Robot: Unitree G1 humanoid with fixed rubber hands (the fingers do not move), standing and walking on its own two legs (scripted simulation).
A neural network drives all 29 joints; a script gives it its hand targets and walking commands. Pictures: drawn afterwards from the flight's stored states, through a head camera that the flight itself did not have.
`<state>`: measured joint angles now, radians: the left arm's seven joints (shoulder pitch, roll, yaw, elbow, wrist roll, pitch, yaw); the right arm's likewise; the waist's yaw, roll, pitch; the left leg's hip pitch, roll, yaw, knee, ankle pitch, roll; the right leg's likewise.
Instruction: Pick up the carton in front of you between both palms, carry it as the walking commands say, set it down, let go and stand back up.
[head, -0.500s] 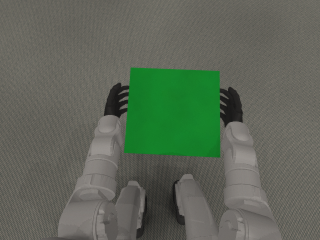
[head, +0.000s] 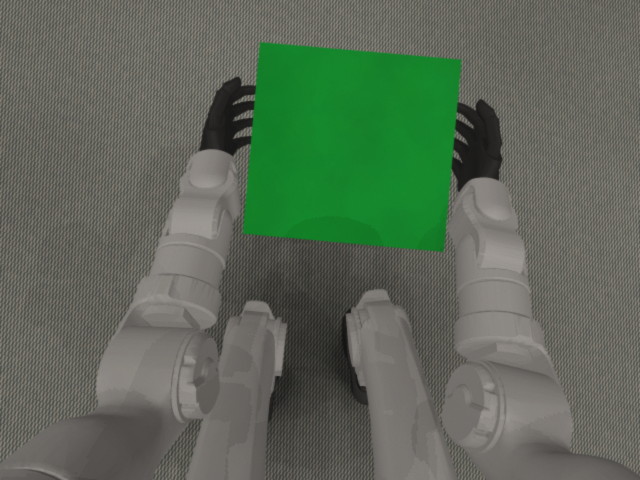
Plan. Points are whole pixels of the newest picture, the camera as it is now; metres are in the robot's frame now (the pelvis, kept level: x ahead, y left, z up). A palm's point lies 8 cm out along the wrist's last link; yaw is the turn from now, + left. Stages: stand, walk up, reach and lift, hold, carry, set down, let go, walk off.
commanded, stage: set down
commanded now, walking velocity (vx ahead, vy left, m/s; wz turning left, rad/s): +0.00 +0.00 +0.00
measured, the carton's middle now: (344, 167) +0.47 -0.05 -0.18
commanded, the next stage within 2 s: none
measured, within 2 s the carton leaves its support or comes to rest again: rests again in 1.34 s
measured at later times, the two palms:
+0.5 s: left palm (253, 137) +0.53 +0.07 -0.25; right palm (444, 183) +0.45 -0.22 -0.24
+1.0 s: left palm (251, 141) +0.54 +0.08 -0.31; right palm (427, 179) +0.47 -0.21 -0.30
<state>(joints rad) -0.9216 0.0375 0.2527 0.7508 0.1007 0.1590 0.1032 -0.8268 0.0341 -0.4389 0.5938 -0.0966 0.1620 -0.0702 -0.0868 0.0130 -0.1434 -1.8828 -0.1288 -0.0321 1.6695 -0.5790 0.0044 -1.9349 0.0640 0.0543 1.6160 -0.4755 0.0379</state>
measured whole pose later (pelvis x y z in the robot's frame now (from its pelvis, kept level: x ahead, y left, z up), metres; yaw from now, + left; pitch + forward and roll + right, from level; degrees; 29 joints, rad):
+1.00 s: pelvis -0.02 +0.00 -0.15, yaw -1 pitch +41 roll -3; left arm -1.51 0.28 0.12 1.15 0.07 0.22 0.09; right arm -1.28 -0.08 -0.54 0.83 -0.10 0.24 -0.10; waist -0.13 0.01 0.22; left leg -2.25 -0.16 -0.02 2.19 -0.66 0.00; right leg -2.29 0.06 0.01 2.10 -0.54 0.06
